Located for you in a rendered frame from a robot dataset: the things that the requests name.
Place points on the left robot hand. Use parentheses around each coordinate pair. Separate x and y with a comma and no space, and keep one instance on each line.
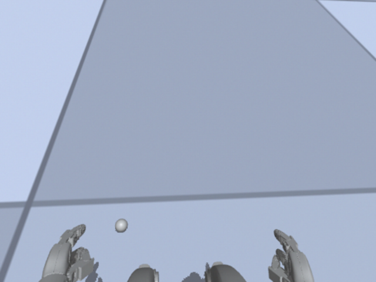
(75,265)

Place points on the right robot hand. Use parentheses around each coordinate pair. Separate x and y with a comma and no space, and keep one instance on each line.
(296,266)

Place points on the ball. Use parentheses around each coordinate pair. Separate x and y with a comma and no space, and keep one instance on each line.
(121,225)

